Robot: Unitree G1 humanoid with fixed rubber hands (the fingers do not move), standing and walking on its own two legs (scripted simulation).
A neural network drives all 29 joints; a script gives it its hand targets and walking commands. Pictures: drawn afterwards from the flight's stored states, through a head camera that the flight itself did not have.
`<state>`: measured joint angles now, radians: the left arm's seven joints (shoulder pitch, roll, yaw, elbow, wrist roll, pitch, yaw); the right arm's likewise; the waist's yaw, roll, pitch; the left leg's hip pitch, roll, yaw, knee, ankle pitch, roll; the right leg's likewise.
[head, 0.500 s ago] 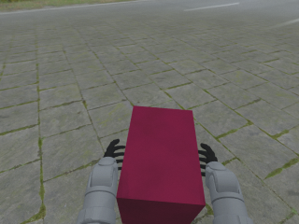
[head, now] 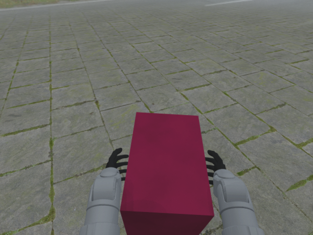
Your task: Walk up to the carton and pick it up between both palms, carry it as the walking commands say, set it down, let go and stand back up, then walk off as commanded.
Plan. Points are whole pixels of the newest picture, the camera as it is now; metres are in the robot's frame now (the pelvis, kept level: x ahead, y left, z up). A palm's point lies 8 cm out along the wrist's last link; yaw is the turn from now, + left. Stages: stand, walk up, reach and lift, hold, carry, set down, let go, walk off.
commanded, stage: reach and lift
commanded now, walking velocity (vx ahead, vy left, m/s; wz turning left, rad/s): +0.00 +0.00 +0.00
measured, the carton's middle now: (164, 174) +0.34 +0.00 -0.03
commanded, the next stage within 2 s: hold in 0.88 s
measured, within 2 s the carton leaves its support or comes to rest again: neither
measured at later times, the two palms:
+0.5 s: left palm (109, 181) +0.28 +0.15 +0.04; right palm (219, 181) +0.27 -0.14 +0.04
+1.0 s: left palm (110, 180) +0.28 +0.14 +0.04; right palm (220, 182) +0.27 -0.14 +0.04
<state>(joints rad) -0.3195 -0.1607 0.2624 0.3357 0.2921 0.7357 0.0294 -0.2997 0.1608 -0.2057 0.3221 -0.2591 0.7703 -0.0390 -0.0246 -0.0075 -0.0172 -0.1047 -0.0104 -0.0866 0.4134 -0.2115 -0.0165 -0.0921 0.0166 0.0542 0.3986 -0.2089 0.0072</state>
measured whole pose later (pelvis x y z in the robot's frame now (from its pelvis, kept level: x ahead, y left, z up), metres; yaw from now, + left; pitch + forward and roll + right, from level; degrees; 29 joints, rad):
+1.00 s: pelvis -0.01 +0.00 +0.00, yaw +0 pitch -6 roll +0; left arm -0.27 -0.15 0.22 0.28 0.27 0.76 0.04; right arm -0.26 0.15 -0.15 0.29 -0.26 0.78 -0.04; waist -0.01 0.00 -0.02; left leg -0.11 -0.01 -0.08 0.41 -0.20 -0.02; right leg -0.10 0.02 0.06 0.42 -0.20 0.00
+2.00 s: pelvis -0.01 +0.00 +0.00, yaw +0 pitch -7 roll +0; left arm -0.25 -0.15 0.21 0.26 0.27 0.77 0.03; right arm -0.24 0.15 -0.13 0.27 -0.25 0.79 -0.04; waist -0.01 0.00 -0.01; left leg -0.10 -0.01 -0.08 0.42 -0.20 -0.02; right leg -0.09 0.02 0.06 0.42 -0.20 0.01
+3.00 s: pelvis -0.20 +0.00 -0.02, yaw -4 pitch +2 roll +1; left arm -0.23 -0.15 0.14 -0.22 0.10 1.22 0.13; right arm -0.18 0.14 -0.08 -0.26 -0.11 1.26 -0.13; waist 0.01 0.01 -0.08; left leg -0.67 0.01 -0.01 0.88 -0.35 -0.02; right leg -0.42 -0.01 -0.07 0.63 -0.25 -0.06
